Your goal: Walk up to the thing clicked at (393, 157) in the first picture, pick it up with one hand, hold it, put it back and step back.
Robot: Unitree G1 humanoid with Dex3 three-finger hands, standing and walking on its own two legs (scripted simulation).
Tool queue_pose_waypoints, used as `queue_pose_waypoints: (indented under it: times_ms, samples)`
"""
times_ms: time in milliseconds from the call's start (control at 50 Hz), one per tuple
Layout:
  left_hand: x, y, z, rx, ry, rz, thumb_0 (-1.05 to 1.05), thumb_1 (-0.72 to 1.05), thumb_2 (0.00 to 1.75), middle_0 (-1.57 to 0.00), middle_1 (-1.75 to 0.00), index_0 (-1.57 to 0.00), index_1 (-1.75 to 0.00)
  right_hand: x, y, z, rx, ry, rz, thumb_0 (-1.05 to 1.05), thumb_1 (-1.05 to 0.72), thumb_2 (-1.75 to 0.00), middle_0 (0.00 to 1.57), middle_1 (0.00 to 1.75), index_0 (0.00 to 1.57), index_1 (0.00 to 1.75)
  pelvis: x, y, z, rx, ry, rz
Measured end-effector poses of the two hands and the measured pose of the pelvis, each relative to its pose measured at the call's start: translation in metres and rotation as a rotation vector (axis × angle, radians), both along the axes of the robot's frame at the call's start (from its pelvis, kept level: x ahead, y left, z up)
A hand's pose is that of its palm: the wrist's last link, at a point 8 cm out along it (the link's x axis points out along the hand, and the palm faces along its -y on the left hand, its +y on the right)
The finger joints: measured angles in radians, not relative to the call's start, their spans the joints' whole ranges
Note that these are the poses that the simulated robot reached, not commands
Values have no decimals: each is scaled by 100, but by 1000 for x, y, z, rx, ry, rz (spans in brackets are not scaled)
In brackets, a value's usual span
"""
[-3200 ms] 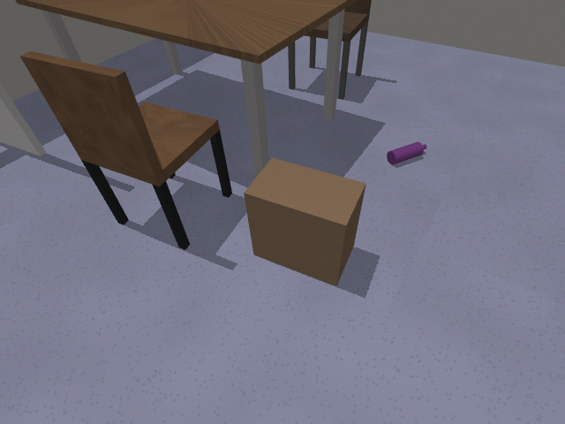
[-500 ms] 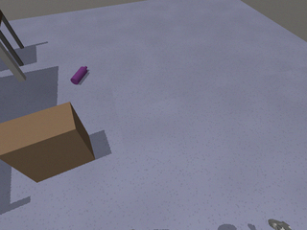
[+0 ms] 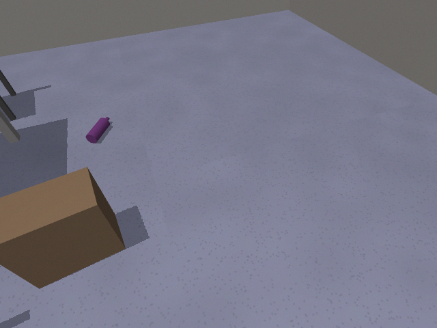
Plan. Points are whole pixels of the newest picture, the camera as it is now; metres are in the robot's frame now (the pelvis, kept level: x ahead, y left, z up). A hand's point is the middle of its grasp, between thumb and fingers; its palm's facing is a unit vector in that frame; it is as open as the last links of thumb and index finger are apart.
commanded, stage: walk up
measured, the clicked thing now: (99, 128) +1.56 +0.92 -0.73
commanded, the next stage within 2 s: stand in 0.22 s
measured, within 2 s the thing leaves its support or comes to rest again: neither
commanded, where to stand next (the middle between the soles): +0.05 +0.01 m, yaw +2 degrees
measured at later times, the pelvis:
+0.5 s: pelvis -0.01 -0.01 +0.01, yaw +1 degrees
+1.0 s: pelvis -0.01 +0.00 +0.01, yaw +1 degrees
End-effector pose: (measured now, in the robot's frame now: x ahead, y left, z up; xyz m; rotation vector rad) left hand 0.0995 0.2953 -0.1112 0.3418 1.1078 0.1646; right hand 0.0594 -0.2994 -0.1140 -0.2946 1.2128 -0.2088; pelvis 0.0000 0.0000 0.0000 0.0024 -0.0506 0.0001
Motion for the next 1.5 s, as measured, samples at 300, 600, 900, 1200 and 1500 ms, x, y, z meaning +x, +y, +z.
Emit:
queue_pose_waypoints:
  times_ms: [300,600,900,1200,1500]
  samples:
    - [-19,-2,10,21,85,24,0,90,90,-21,-30,-21,-30,18,-6,4,14,-31,-7,1,-91,-89,20,30,20,30,-3,-5,10,4,-5,0]
    - [-35,-5,7,5,118,40,0,90,90,-21,-30,-21,-30,-2,-7,6,11,37,-13,1,-91,-89,20,30,20,30,-7,-7,14,1,1,11]
    - [-35,0,7,0,110,48,0,90,90,-21,-30,-21,-30,-5,-4,7,5,38,-12,1,-91,-89,20,30,20,30,-7,-4,14,4,0,14]
    - [-42,0,9,10,132,62,0,90,90,-21,-30,-21,-30,7,-4,5,13,31,4,1,-91,-89,20,30,20,30,-3,-6,14,4,4,18]
    - [-33,-4,8,3,120,56,0,90,90,-21,-30,-21,-30,11,-7,7,4,37,5,1,-91,-89,20,30,20,30,1,-8,14,2,8,20]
